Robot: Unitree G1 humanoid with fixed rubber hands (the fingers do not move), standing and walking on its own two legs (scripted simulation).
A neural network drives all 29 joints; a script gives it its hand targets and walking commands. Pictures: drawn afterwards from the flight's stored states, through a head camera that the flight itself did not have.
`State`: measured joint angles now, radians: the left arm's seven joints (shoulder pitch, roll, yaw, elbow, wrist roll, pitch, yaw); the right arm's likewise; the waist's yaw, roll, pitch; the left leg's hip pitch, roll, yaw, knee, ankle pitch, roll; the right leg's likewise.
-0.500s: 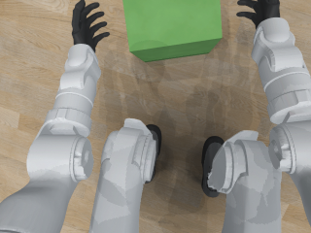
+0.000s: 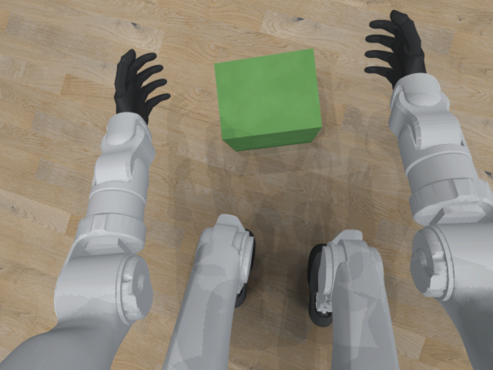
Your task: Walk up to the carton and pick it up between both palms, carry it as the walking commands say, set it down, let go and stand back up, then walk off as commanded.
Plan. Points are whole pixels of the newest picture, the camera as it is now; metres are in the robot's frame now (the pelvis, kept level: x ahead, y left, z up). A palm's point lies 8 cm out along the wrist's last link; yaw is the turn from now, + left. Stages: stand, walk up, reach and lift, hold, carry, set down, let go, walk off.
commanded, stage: set down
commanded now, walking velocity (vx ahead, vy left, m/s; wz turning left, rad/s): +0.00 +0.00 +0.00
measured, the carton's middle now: (268, 107) +0.55 +0.06 -0.38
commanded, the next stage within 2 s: let go in 0.72 s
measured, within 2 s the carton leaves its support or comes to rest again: neither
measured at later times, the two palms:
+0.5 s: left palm (49, 76) +0.45 +0.25 +0.04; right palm (486, 10) +0.53 -0.14 +0.04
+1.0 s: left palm out of the picture +0.41 +0.25 +0.11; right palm out of the picture +0.46 -0.16 +0.10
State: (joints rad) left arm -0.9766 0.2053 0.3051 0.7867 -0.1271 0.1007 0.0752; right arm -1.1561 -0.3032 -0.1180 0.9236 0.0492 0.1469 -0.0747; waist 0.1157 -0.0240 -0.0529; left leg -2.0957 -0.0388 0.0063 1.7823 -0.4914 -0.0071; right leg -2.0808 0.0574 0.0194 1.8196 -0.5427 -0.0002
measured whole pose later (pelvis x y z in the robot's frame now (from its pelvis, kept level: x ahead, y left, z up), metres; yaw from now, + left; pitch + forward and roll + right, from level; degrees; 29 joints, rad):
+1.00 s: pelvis +0.06 +0.01 +0.22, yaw -1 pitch +39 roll -1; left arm -0.48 0.17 0.27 0.60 0.05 0.06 -0.11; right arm -0.61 -0.12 -0.20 0.64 -0.15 0.11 -0.09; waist 0.09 -0.01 -0.10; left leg -1.29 -0.03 -0.02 0.90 -0.28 0.01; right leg -1.27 0.06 0.06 0.91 -0.31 0.01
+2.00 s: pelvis +0.12 +0.00 +0.29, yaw +1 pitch -4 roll +0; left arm 0.22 0.22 0.03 0.38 0.02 0.23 -0.04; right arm 0.24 -0.21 -0.02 0.44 0.02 0.11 0.04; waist 0.00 -0.01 0.08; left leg -0.13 -0.04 -0.06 0.49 -0.28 0.01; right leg -0.10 0.03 0.03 0.49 -0.31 -0.02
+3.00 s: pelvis +0.12 +0.02 +0.30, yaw -1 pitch -2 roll +0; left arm 0.16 0.37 0.00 0.93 0.03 0.00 0.03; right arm 0.14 -0.36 -0.02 0.98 -0.03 0.00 -0.02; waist 0.00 -0.03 0.01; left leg -0.11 -0.04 -0.02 0.37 -0.22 0.03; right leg -0.08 0.01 0.06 0.36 -0.24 0.01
